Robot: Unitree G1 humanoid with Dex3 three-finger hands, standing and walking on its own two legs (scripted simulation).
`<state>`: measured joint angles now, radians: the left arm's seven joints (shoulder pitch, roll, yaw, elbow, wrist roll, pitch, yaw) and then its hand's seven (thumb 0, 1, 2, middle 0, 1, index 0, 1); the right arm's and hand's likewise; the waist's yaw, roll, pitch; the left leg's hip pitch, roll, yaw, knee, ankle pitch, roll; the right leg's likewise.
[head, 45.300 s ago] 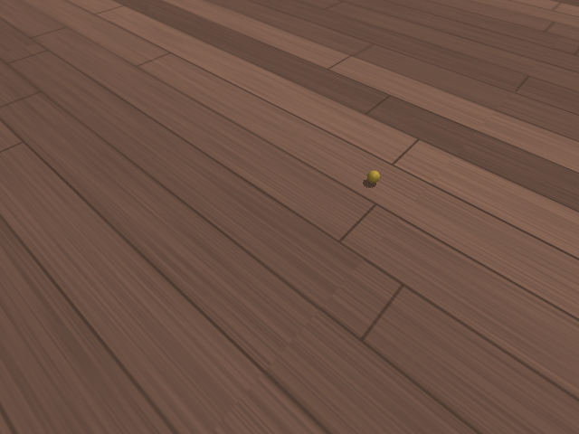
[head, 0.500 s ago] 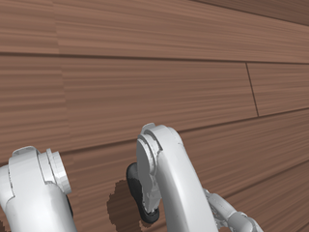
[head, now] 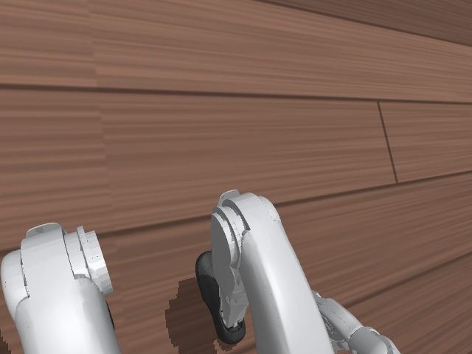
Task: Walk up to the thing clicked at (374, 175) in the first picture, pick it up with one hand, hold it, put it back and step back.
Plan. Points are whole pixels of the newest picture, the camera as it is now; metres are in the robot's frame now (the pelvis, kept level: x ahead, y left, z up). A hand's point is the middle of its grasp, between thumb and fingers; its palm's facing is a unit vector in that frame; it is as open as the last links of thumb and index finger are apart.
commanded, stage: withdraw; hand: left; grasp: from above
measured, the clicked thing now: out of the picture +0.39 +0.36 -0.26
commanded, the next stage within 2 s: home in 0.66 s
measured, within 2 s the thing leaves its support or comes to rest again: neither
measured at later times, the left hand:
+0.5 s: hand out of the picture +0.37 +0.36 -0.05, palm faces -0.46 -0.13 -0.88, open 14.0 cm
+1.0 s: hand out of the picture +0.38 +0.35 -0.13, palm faces -0.32 -0.18 -0.93, open 12.9 cm
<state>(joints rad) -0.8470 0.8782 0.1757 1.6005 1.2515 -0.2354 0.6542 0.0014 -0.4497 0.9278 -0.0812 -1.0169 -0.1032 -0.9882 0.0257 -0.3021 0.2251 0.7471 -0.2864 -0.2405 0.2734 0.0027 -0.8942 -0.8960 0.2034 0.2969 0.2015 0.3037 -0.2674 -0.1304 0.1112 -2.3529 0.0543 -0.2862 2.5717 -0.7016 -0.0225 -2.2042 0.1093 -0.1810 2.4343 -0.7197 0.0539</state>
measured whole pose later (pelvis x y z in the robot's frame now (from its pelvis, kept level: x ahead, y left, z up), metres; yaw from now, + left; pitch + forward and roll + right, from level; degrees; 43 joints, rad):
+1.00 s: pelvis -0.01 -0.01 +0.03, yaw +6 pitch +31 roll -9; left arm -0.79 0.70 0.15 1.27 1.18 -0.22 0.43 0.00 -0.25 0.92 -0.22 -0.77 -0.20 -0.77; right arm 0.16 -0.23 0.06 0.76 -0.16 -0.05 0.13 0.00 -0.89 -0.90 0.20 0.30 0.20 0.30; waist -0.18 -0.02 -0.04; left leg -2.35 0.03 -0.17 2.41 -0.61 -0.01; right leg -2.22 0.05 -0.10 2.35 -0.69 0.03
